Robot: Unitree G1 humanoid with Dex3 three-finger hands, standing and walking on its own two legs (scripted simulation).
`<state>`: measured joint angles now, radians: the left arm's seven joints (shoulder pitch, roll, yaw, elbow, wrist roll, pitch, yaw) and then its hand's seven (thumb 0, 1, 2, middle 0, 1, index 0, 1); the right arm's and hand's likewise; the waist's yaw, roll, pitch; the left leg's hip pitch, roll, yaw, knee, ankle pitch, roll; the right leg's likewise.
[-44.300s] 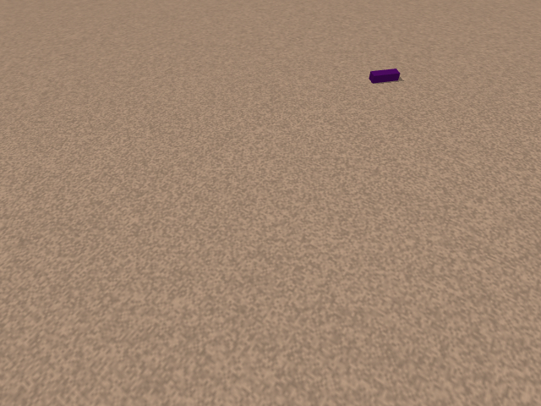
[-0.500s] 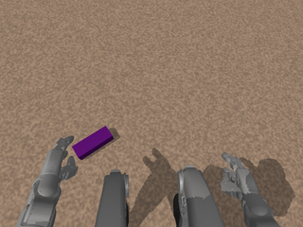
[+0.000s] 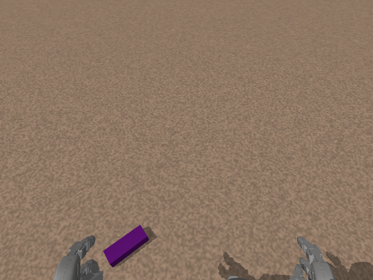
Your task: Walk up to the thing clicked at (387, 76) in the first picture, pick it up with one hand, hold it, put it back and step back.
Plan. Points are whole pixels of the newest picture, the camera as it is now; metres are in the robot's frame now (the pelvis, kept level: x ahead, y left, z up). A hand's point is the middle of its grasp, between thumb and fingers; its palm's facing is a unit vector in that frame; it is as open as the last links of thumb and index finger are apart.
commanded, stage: home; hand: left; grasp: from above
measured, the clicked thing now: (126, 245) +0.43 +0.27 -0.68
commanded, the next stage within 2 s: none
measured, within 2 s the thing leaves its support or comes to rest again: neither
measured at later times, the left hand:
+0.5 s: hand out of the picture +0.17 +0.18 -0.04, palm faces +0.07 -0.98 -0.20, open 7.6 cm
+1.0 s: hand out of the picture +0.17 +0.18 -0.04, palm faces +0.06 -0.98 -0.20, open 7.6 cm
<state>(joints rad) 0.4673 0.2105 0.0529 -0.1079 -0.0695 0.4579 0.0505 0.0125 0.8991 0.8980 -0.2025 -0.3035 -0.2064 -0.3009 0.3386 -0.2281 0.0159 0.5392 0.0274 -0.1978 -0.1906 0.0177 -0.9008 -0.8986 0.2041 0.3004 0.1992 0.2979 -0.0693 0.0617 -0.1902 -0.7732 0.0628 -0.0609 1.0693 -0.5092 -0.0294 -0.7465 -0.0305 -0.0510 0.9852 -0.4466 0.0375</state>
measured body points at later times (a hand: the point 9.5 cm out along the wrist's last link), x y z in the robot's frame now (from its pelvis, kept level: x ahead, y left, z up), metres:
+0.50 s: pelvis +0.01 +0.00 +0.01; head +0.02 +0.01 +0.46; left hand +0.16 +0.23 -0.02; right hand +0.18 -0.24 -0.05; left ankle +0.01 +0.13 -0.67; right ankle +0.02 -0.15 -0.67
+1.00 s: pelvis +0.01 +0.00 +0.01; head +0.02 +0.00 +0.46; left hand +0.16 +0.23 -0.02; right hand +0.17 -0.25 -0.05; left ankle +0.01 +0.13 -0.67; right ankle +0.02 -0.15 -0.67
